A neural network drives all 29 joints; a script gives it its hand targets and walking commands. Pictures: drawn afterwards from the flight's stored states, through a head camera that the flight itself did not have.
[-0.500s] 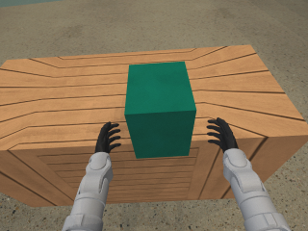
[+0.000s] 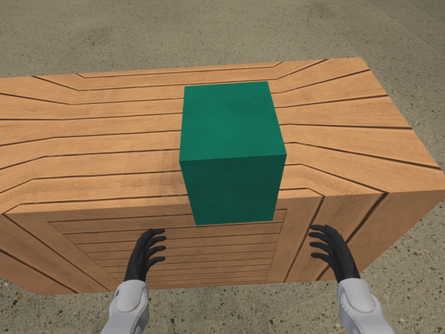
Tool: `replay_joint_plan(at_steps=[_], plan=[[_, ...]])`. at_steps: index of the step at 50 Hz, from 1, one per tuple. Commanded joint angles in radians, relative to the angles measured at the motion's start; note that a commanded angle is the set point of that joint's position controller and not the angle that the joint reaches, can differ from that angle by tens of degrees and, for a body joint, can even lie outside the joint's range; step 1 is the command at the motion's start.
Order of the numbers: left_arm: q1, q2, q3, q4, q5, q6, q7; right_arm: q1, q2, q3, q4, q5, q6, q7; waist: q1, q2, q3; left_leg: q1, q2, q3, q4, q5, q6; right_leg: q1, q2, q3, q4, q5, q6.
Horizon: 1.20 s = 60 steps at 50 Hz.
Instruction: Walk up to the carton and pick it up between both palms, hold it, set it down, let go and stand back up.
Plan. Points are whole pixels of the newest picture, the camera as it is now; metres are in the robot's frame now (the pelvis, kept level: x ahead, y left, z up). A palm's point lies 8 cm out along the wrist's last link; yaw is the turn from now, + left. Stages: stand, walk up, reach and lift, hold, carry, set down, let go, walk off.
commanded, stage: let go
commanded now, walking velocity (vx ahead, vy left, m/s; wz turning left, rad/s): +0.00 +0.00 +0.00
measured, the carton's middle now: (230, 156) +0.44 +0.03 +0.04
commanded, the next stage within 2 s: stand in 0.32 s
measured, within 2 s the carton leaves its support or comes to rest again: neither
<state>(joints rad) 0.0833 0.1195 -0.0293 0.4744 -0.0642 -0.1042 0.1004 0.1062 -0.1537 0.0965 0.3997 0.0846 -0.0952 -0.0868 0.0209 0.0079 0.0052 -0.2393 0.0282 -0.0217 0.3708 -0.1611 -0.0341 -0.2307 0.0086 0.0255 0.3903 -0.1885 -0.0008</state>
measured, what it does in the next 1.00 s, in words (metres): stands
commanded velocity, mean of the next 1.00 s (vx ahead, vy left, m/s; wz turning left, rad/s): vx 0.00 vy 0.00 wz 0.00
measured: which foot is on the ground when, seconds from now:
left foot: down 0.00-1.00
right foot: down 0.00-1.00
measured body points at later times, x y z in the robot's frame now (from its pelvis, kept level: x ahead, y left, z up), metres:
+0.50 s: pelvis +0.04 +0.01 -0.02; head +0.05 +0.01 +0.43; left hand +0.15 +0.27 -0.12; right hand +0.14 -0.24 -0.13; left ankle +0.02 +0.14 -0.74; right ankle +0.01 -0.12 -0.75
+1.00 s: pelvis +0.02 -0.01 -0.02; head +0.00 -0.01 +0.43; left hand -0.01 +0.24 -0.16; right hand +0.08 -0.24 -0.16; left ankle +0.02 +0.14 -0.74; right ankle +0.01 -0.12 -0.74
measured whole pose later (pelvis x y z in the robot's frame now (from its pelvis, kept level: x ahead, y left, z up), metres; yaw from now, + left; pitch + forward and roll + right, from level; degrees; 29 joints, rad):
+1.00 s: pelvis +0.02 -0.01 -0.02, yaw +8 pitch +0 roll -1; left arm 0.43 0.19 0.06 0.88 0.02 0.02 0.03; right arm 0.44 -0.17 -0.04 0.83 -0.04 0.01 -0.02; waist 0.00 0.01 -0.07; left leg -0.33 -0.01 -0.15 0.64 -0.32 -0.05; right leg -0.24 -0.02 -0.11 0.60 -0.37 -0.01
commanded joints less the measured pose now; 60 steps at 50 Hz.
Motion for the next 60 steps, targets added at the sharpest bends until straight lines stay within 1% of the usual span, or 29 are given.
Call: replay_joint_plan(at_steps=[1,8,13,16,17,18,19,20,22,23,24,25,26,27,28,29,34,35,36,37,39,42,45,47,54,55,57,58,60], plan=[[-0.132,0.093,0.019,-0.125,0.011,-0.071,-0.003,-0.144,-0.067,-0.036,-0.121,-0.012,-0.081,0.003,0.0,-0.01,-0.15,0.114,-0.047,0.034,-0.04,-0.009,0.055,-0.032,0.017,-0.029,-0.095,-0.031,-0.014],[0.035,0.153,0.03,-0.014,0.066,-0.046,-0.021,0.016,-0.103,-0.072,0.04,-0.07,-0.068,0.034,-0.014,-0.015,-0.143,0.155,-0.052,0.023,-0.028,0.105,0.039,-0.027,0.015,-0.028,-0.081,0.086,-0.002],[0.063,0.192,0.032,-0.047,0.076,0.017,-0.037,0.004,-0.141,-0.085,0.032,-0.086,-0.005,0.06,-0.02,-0.016,-0.162,0.16,-0.044,0.015,-0.009,0.192,0.034,-0.023,0.008,-0.027,-0.06,0.14,0.006],[0.043,0.198,0.021,-0.125,0.065,0.022,-0.036,-0.033,-0.138,-0.076,-0.048,-0.067,-0.003,0.06,-0.018,-0.003,-0.219,0.151,-0.039,0.012,0.014,0.25,0.035,-0.004,0.003,-0.022,-0.035,0.192,0.01],[0.144,0.277,0.077,0.027,0.101,0.037,-0.065,0.247,-0.188,-0.15,0.129,-0.129,0.018,0.07,-0.059,0.034,-0.29,0.106,0.085,-0.074,0.14,0.493,0.061,0.164,-0.109,-0.004,0.146,0.302,-0.001],[0.236,0.288,0.098,0.054,0.103,0.048,-0.078,0.295,-0.219,-0.157,0.163,-0.136,0.027,0.074,-0.037,0.03,-0.334,0.127,0.093,-0.078,0.191,0.599,0.079,0.159,-0.106,-0.004,0.195,0.359,0.001],[0.256,0.288,0.102,0.078,0.1,0.057,-0.084,0.3,-0.209,-0.16,0.168,-0.129,0.027,0.078,-0.036,0.053,-0.327,0.12,0.097,-0.091,0.207,0.639,0.085,0.138,-0.105,-0.014,0.216,0.36,0.004],[0.255,0.271,0.101,0.092,0.095,0.066,-0.088,0.287,-0.203,-0.166,0.167,-0.126,0.03,0.079,-0.03,0.065,-0.282,0.078,0.09,-0.098,0.204,0.586,0.082,0.104,-0.096,-0.029,0.218,0.283,0.006],[0.218,0.238,0.091,0.105,0.086,0.082,-0.089,0.243,-0.195,-0.171,0.16,-0.124,0.041,0.079,-0.021,0.075,-0.193,-0.025,0.076,-0.115,0.19,0.508,0.079,0.071,-0.094,-0.032,0.222,0.214,-0.001],[0.217,0.226,0.09,0.111,0.087,0.09,-0.089,0.234,-0.19,-0.171,0.163,-0.124,0.049,0.077,-0.012,0.068,-0.142,-0.091,0.062,-0.129,0.176,0.407,0.071,0.052,-0.087,-0.036,0.2,0.147,-0.005],[0.209,0.226,0.089,0.114,0.086,0.097,-0.09,0.251,-0.185,-0.172,0.168,-0.122,0.054,0.077,-0.022,0.042,-0.097,-0.133,0.053,-0.126,0.167,0.336,0.068,0.041,-0.101,-0.028,0.198,0.153,-0.014],[0.217,0.226,0.092,0.122,0.083,0.101,-0.093,0.26,-0.187,-0.176,0.177,-0.125,0.059,0.077,-0.017,0.008,-0.08,-0.159,0.041,-0.127,0.174,0.274,0.063,0.036,-0.109,-0.019,0.19,0.156,-0.028],[0.225,0.236,0.096,0.135,0.081,0.101,-0.089,0.269,-0.181,-0.176,0.186,-0.124,0.061,0.076,-0.017,-0.008,-0.057,-0.174,0.033,-0.124,0.183,0.242,0.06,0.019,-0.113,-0.011,0.181,0.161,-0.037],[0.227,0.241,0.101,0.143,0.081,0.101,-0.085,0.28,-0.182,-0.175,0.197,-0.123,0.059,0.076,-0.021,0.008,-0.06,-0.182,0.028,-0.123,0.194,0.223,0.057,0.031,-0.12,-0.005,0.179,0.178,-0.047],[0.234,0.254,0.106,0.156,0.083,0.102,-0.081,0.291,-0.174,-0.176,0.208,-0.124,0.059,0.076,-0.02,-0.032,-0.05,-0.189,0.016,-0.121,0.199,0.198,0.054,0.014,-0.124,-0.001,0.168,0.168,-0.054],[0.243,0.25,0.105,0.157,0.083,0.101,-0.08,0.305,-0.185,-0.181,0.215,-0.125,0.061,0.074,-0.022,-0.04,-0.043,-0.188,0.01,-0.117,0.208,0.154,0.05,0.004,-0.129,0.004,0.151,0.152,-0.058],[0.266,0.25,0.112,0.189,0.082,0.096,-0.074,0.332,-0.178,-0.181,0.254,-0.127,0.075,0.073,-0.031,-0.054,-0.009,-0.183,-0.007,-0.124,0.213,0.093,0.042,-0.042,-0.139,0.028,0.088,0.015,-0.078],[0.283,0.257,0.115,0.205,0.084,0.097,-0.072,0.346,-0.177,-0.181,0.263,-0.125,0.077,0.071,-0.033,-0.031,-0.004,-0.177,-0.008,-0.127,0.208,0.106,0.043,-0.045,-0.135,0.022,0.09,-0.007,-0.075],[0.292,0.257,0.116,0.212,0.085,0.097,-0.069,0.36,-0.178,-0.181,0.271,-0.128,0.074,0.069,-0.034,-0.034,-0.01,-0.17,-0.003,-0.136,0.207,0.13,0.044,-0.039,-0.129,0.014,0.094,-0.002,-0.075],[0.303,0.254,0.118,0.224,0.082,0.096,-0.068,0.357,-0.171,-0.179,0.279,-0.125,0.073,0.069,-0.03,-0.003,-0.006,-0.167,0.0,-0.147,0.196,0.145,0.047,-0.039,-0.12,0.005,0.097,-0.015,-0.069],[0.312,0.247,0.121,0.238,0.081,0.099,-0.069,0.363,-0.175,-0.18,0.295,-0.125,0.07,0.07,-0.026,0.024,-0.017,-0.151,0.005,-0.167,0.179,0.128,0.054,-0.029,-0.105,-0.002,0.099,-0.05,-0.067],[0.348,0.238,0.123,0.274,0.081,0.099,-0.067,0.378,-0.172,-0.18,0.314,-0.126,0.07,0.064,-0.022,0.022,-0.008,-0.16,0.005,-0.176,0.173,0.124,0.056,-0.021,-0.106,0.002,0.092,-0.049,-0.07],[0.374,0.234,0.126,0.308,0.081,0.103,-0.067,0.383,-0.159,-0.179,0.332,-0.128,0.076,0.062,-0.017,0.023,0.037,-0.181,-0.004,-0.179,0.16,0.052,0.052,-0.041,-0.109,0.005,0.054,-0.103,-0.073],[0.368,0.225,0.127,0.328,0.082,0.104,-0.066,0.402,-0.141,-0.178,0.347,-0.124,0.083,0.059,-0.032,-0.023,0.069,-0.177,-0.009,-0.171,0.163,0.029,0.048,-0.063,-0.119,0.019,0.015,-0.13,-0.083],[0.39,0.213,0.13,0.389,0.078,0.104,-0.069,0.415,-0.125,-0.172,0.41,-0.121,0.083,0.06,-0.028,0.016,0.081,-0.146,-0.003,-0.19,0.12,0.039,0.056,-0.044,-0.105,0.001,-0.002,-0.166,-0.075],[0.397,0.203,0.127,0.396,0.08,0.105,-0.07,0.416,-0.127,-0.171,0.419,-0.121,0.085,0.058,-0.025,0.039,0.101,-0.164,-0.002,-0.198,0.108,0.016,0.057,-0.046,-0.103,-0.001,-0.006,-0.178,-0.075],[0.402,0.203,0.131,0.408,0.081,0.108,-0.069,0.403,-0.109,-0.164,0.429,-0.121,0.086,0.059,-0.02,0.042,0.095,-0.168,-0.006,-0.195,0.1,-0.02,0.055,-0.036,-0.102,0.001,-0.011,-0.199,-0.075],[0.401,0.209,0.133,0.416,0.082,0.108,-0.07,0.411,-0.107,-0.164,0.436,-0.12,0.085,0.06,-0.024,0.016,0.079,-0.153,-0.008,-0.198,0.1,-0.018,0.057,-0.02,-0.102,-0.002,-0.013,-0.2,-0.076],[0.399,0.192,0.127,0.426,0.084,0.108,-0.069,0.41,-0.11,-0.164,0.45,-0.12,0.087,0.056,-0.022,0.045,0.097,-0.166,-0.008,-0.198,0.095,-0.006,0.056,-0.018,-0.101,-0.005,-0.013,-0.184,-0.073]])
